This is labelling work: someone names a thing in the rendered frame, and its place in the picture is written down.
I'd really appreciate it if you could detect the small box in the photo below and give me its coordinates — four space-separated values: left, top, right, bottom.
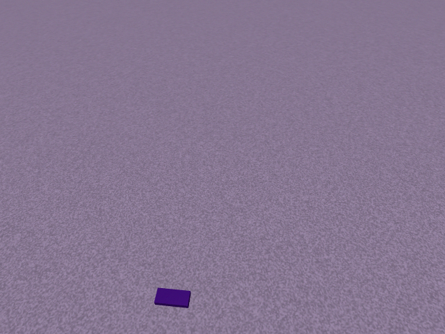
154 288 191 308

